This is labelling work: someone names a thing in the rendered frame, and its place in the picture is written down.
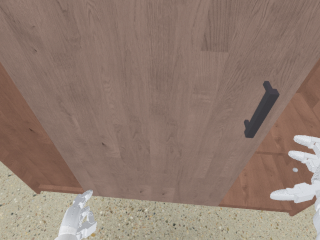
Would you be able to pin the handle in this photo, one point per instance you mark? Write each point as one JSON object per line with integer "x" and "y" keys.
{"x": 264, "y": 107}

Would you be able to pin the wardrobe door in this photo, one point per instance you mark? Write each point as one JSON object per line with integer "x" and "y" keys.
{"x": 146, "y": 99}
{"x": 24, "y": 138}

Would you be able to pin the robot right hand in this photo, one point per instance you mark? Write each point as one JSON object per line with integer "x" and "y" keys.
{"x": 303, "y": 192}

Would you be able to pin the robot left hand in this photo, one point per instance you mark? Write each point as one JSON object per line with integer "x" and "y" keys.
{"x": 74, "y": 215}

